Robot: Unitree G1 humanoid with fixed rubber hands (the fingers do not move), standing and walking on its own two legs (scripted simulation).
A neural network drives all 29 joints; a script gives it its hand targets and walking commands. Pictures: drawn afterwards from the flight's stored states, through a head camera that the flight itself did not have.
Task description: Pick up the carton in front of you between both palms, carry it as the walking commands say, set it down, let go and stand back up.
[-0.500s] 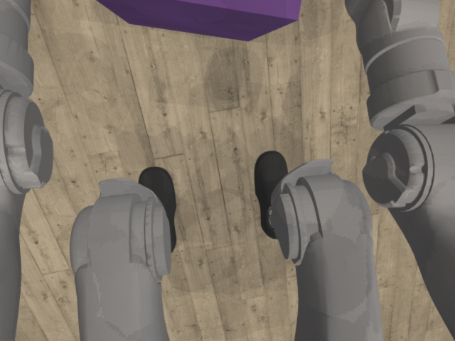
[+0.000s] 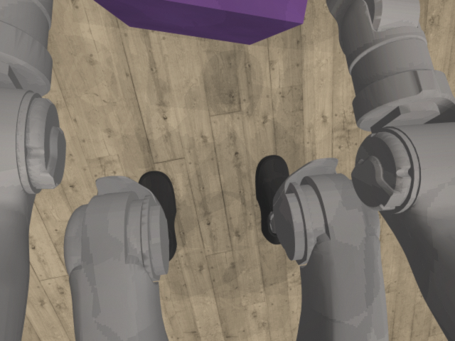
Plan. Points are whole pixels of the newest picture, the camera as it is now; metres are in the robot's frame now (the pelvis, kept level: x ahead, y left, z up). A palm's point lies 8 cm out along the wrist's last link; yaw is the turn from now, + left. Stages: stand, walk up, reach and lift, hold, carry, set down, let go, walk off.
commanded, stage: reach and lift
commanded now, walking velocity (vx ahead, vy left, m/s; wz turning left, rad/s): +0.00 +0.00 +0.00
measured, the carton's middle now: out of the picture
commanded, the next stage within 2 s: none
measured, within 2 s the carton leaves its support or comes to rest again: leaves its support in 0.40 s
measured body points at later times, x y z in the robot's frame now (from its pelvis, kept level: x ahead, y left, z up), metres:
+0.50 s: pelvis +0.01 +0.00 +0.01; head +0.38 +0.04 +0.26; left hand +0.59 +0.17 -0.14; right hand +0.57 -0.13 -0.14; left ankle +0.10 +0.12 -0.34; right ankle +0.12 -0.14 -0.34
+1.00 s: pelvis -0.01 -0.01 +0.12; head +0.28 +0.03 +0.45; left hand +0.53 +0.17 +0.04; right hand +0.52 -0.13 +0.04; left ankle +0.10 +0.12 -0.34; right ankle +0.12 -0.14 -0.34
